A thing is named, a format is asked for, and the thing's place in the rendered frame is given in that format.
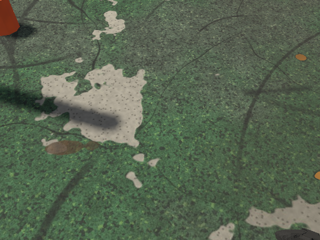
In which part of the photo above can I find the right robot hand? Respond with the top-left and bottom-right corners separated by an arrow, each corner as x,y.
275,228 -> 320,240

